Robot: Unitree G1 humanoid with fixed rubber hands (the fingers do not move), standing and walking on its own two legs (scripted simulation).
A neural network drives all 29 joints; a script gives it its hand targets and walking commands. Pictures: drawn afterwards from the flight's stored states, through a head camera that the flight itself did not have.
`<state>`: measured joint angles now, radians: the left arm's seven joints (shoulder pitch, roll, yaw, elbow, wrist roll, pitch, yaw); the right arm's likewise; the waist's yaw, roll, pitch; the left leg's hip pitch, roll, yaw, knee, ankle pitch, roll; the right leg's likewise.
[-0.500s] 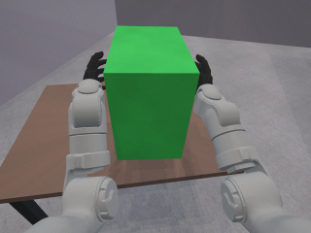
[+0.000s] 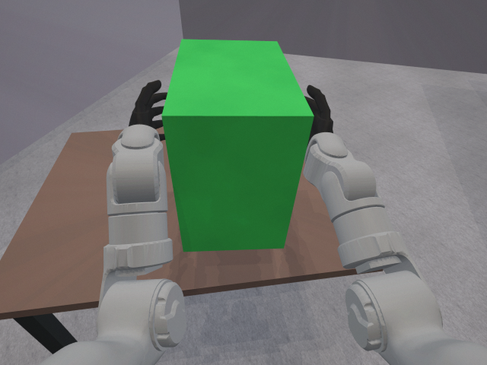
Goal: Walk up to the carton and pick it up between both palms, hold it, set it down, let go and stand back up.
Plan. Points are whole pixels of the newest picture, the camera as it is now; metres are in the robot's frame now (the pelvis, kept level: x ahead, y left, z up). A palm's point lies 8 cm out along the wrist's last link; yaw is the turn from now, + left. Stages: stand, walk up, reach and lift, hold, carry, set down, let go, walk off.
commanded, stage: hold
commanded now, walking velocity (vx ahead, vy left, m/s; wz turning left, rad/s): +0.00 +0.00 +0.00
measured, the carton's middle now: (232, 142) +0.41 +0.01 +0.20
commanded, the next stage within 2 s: none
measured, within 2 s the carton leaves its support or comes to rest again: neither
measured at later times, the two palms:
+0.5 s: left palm (144, 132) +0.36 +0.13 +0.25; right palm (319, 137) +0.36 -0.13 +0.23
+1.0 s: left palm (146, 134) +0.36 +0.13 +0.25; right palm (320, 139) +0.36 -0.13 +0.23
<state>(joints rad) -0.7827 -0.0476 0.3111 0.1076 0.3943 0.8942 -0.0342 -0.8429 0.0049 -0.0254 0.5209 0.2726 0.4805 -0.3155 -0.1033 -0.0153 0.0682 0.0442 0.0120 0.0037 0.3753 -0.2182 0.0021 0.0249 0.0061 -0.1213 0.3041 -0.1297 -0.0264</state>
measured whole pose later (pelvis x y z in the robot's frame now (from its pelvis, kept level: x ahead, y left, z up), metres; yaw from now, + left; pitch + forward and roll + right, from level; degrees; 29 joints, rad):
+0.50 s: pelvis +0.00 +0.00 +0.00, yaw +0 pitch -11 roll -1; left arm -0.80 -0.04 0.32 0.14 0.39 0.88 -0.03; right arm -0.86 0.01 -0.05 0.54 0.25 0.48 -0.31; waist -0.10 -0.02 0.06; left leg 0.03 0.01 0.01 0.37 -0.21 0.00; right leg 0.01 0.00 -0.12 0.31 -0.13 -0.03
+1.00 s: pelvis +0.00 +0.00 +0.00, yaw +0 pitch -12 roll -1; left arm -0.78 -0.05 0.31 0.11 0.39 0.89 -0.04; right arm -0.84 0.01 -0.03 0.52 0.27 0.48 -0.32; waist -0.11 -0.02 0.07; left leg 0.04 0.01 0.00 0.37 -0.21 0.00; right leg 0.02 0.01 -0.12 0.31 -0.13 -0.03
